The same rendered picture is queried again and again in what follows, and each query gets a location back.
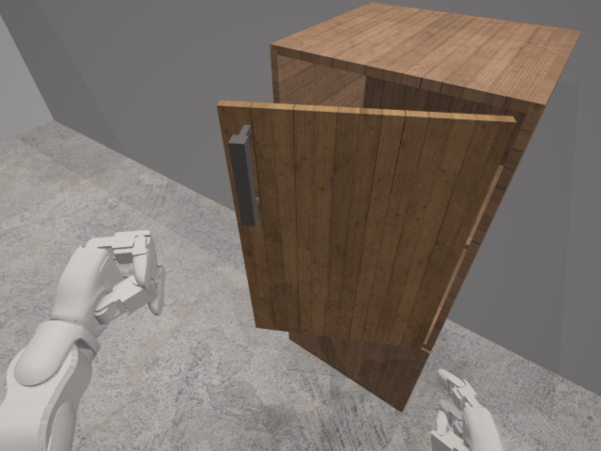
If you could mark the robot left hand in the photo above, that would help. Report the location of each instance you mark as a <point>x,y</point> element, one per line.
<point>82,295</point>

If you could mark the cupboard door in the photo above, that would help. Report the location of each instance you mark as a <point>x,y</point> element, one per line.
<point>363,213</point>

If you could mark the robot right hand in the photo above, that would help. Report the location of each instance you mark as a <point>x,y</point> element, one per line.
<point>474,429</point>

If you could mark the handle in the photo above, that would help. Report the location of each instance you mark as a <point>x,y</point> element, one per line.
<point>241,160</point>

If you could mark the robot left forearm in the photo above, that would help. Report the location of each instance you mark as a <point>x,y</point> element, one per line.
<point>43,386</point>

